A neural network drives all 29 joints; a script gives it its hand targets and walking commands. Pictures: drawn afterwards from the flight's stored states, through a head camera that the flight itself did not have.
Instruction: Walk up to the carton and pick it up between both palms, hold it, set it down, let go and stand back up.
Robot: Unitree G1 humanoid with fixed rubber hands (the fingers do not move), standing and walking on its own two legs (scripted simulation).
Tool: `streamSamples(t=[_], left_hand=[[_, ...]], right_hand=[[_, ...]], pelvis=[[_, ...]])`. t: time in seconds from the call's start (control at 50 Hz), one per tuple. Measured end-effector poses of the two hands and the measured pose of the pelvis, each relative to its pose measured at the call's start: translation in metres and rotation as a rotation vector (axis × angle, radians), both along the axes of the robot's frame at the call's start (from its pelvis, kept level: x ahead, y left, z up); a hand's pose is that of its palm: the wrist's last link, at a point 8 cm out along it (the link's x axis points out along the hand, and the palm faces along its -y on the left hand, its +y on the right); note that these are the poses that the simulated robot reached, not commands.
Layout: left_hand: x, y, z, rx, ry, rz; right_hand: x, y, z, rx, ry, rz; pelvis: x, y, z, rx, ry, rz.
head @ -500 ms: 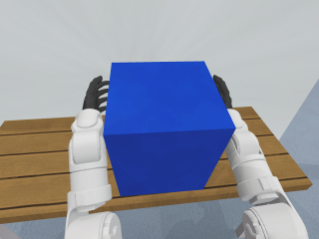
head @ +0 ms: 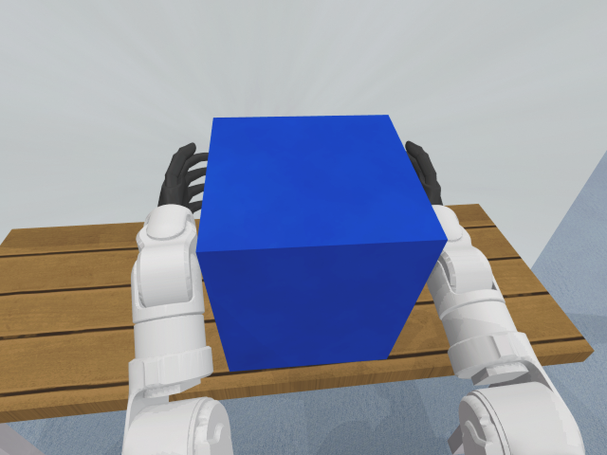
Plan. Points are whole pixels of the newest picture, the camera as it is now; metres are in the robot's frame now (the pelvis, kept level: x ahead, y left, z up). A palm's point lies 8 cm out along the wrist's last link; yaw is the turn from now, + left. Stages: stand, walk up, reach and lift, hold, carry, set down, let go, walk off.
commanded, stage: hold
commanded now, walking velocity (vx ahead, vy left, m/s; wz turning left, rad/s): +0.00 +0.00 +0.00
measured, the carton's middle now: (306, 247) +0.33 +0.01 +0.15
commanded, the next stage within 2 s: set down in 1.78 s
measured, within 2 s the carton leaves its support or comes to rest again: neither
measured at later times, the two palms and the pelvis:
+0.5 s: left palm (178, 208) +0.36 +0.16 +0.20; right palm (421, 204) +0.36 -0.14 +0.19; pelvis +0.00 +0.00 +0.00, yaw +0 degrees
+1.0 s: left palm (176, 207) +0.35 +0.16 +0.20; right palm (421, 203) +0.36 -0.14 +0.19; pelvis +0.00 +0.00 +0.00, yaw +0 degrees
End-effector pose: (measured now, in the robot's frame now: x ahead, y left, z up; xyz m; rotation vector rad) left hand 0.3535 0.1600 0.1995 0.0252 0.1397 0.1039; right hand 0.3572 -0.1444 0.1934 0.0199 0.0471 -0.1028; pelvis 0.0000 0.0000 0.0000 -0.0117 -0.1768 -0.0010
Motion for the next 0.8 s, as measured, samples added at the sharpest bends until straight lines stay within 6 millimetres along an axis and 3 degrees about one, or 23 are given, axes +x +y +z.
streamSamples(t=[0.8], left_hand=[[-0.0006,0.0010,-0.0001,-0.002,-0.004,-0.002]], right_hand=[[-0.0007,0.0009,0.0015,0.003,-0.011,-0.001]], pelvis=[[0.0030,0.0014,-0.0001,0.000,-0.006,0.000]])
